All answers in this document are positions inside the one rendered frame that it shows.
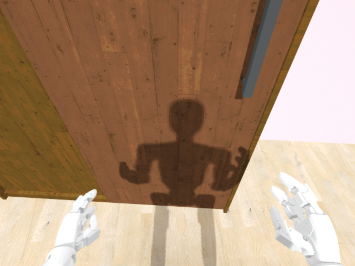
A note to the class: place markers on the handle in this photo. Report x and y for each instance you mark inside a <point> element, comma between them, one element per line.
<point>268,21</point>

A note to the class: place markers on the left robot forearm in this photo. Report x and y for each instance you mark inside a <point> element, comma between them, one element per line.
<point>61,256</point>

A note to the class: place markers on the robot right hand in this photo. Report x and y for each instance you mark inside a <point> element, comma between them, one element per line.
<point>322,243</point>

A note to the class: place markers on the robot left hand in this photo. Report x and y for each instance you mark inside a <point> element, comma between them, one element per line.
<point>73,223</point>

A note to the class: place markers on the wardrobe door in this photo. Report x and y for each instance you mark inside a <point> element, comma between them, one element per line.
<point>37,152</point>
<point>151,90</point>

